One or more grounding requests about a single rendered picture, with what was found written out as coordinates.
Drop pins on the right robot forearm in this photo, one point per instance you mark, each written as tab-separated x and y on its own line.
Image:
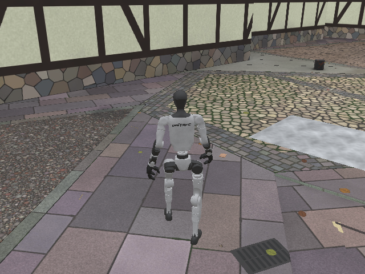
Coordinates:
207	148

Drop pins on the right robot hand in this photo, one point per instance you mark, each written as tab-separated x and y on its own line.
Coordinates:
210	158

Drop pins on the left robot foot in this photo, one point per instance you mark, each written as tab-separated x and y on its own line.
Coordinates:
168	216

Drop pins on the robot left shin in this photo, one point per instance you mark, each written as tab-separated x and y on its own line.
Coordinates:
168	196

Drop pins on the left robot forearm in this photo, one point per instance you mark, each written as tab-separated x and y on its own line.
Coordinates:
154	155

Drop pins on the left robot hand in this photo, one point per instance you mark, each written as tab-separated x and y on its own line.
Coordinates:
150	172

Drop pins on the left robot upper arm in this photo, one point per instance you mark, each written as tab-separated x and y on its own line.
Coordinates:
163	121

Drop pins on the right robot upper arm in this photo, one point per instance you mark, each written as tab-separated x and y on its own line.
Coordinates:
198	119

